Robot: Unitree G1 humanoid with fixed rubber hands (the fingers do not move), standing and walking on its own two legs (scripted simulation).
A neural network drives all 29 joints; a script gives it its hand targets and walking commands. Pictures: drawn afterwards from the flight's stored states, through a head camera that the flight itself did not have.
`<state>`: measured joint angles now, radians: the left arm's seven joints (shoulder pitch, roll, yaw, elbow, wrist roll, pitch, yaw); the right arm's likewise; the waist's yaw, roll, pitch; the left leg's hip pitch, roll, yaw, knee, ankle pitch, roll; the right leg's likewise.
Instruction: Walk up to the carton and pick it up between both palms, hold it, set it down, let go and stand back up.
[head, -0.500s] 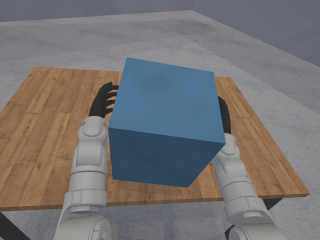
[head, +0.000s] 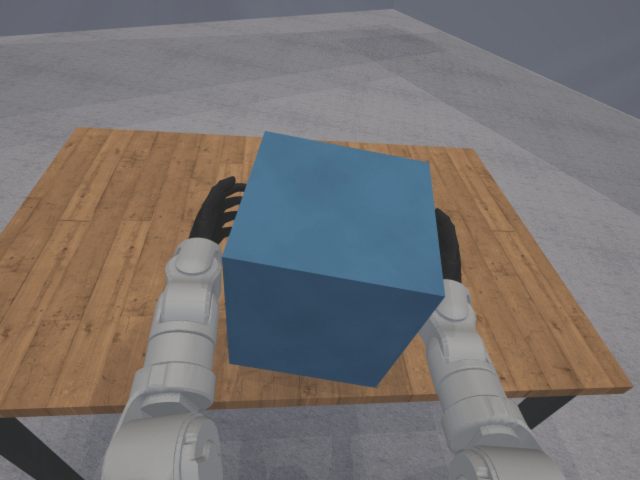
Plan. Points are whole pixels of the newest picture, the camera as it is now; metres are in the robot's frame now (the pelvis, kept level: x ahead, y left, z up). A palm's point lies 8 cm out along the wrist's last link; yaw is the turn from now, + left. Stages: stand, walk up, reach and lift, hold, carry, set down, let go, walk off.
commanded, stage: set down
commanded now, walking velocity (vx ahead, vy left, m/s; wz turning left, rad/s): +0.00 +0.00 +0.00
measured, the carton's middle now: (324, 268) +0.37 +0.01 +0.09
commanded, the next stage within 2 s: none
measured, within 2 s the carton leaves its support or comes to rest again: rests again in 1.46 s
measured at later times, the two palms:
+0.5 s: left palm (214, 249) +0.40 +0.16 +0.08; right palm (432, 285) +0.36 -0.14 +0.08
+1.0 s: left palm (212, 258) +0.41 +0.17 +0.05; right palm (421, 297) +0.36 -0.13 +0.05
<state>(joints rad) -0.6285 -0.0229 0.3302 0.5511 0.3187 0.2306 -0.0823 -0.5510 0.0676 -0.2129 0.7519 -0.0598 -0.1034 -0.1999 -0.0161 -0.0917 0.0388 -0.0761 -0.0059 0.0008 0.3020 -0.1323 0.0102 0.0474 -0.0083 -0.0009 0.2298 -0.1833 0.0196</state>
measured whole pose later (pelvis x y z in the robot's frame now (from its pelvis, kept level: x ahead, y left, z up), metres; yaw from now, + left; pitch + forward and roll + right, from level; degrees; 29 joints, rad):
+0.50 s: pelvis +0.01 +0.00 +0.00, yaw -1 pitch -1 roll -1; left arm -0.68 0.01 0.37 0.82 0.32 0.04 -0.09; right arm -0.56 0.12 -0.35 0.87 -0.18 -0.22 -0.20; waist 0.00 -0.09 0.01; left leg -0.15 0.00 0.02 0.31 -0.14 0.01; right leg -0.02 0.00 0.02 0.21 -0.17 0.02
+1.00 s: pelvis +0.01 +0.01 +0.00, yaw -2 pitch +4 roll -1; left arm -0.74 0.05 0.40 0.98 0.34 -0.08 -0.11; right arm -0.58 0.16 -0.47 0.96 -0.28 -0.33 -0.21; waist 0.01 -0.10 -0.02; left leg -0.25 0.01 0.03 0.33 -0.14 0.01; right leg -0.12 0.00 0.02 0.21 -0.16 0.02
